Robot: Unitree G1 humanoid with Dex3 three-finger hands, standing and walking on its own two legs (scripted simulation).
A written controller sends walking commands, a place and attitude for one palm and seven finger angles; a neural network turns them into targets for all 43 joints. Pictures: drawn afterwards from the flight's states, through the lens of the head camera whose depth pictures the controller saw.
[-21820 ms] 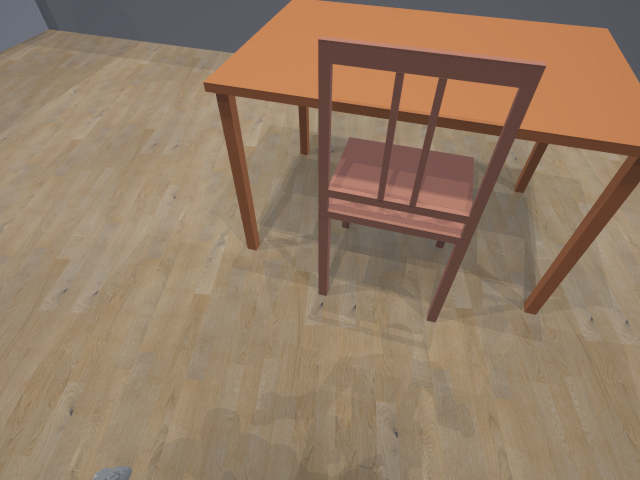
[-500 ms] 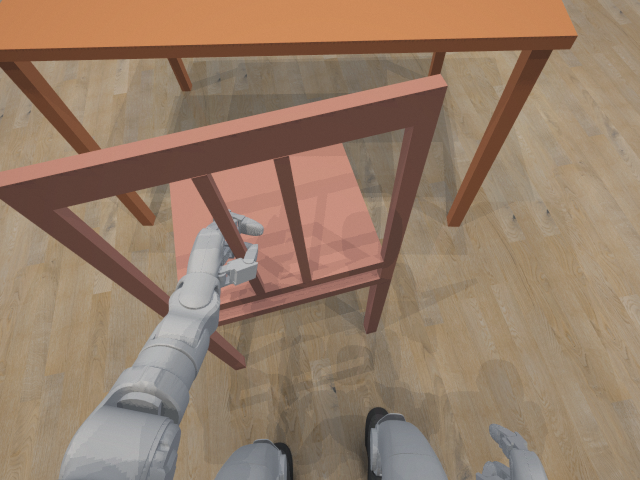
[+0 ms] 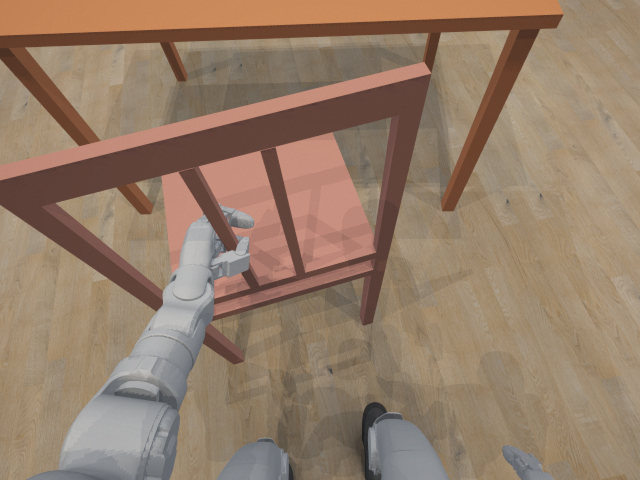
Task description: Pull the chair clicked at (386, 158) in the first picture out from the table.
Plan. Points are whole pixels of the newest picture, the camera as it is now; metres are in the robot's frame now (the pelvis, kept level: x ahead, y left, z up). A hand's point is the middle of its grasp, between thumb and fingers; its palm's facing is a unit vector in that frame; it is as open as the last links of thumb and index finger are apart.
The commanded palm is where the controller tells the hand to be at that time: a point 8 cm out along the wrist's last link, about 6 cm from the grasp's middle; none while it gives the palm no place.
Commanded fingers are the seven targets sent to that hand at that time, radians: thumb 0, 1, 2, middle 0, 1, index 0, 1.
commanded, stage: step backward, pulling the chair out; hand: left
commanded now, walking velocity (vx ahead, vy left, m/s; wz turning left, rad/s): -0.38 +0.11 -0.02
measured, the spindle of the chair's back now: (229, 239) +0.43 +0.13 -0.05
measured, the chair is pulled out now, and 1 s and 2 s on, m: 0.35 0.42 0.53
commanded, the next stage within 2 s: none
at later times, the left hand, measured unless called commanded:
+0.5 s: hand (239, 290) +0.35 +0.11 -0.04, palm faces -0.08 -0.96 -0.25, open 5.3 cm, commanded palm +0.34 +0.17 -0.04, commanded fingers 0.00 0.90 0.90 -0.50 -1.45 -0.50 -1.45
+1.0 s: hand (234, 311) +0.32 +0.11 -0.04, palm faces -0.10 -0.96 -0.25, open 5.5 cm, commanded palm +0.31 +0.16 -0.04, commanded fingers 0.00 0.90 0.90 -0.50 -1.45 -0.50 -1.45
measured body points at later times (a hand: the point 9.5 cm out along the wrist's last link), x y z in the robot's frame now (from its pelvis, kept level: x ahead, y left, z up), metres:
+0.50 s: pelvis -0.04 +0.01 +0.00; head +0.05 -0.02 +0.44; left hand +0.35 +0.16 -0.02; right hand +0.05 -0.25 -0.15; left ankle -0.08 +0.15 -0.72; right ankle +0.11 -0.10 -0.73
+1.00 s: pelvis -0.07 +0.02 +0.00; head +0.02 -0.01 +0.44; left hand +0.32 +0.16 -0.02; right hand +0.01 -0.25 -0.14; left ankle -0.07 +0.16 -0.73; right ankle +0.03 -0.10 -0.72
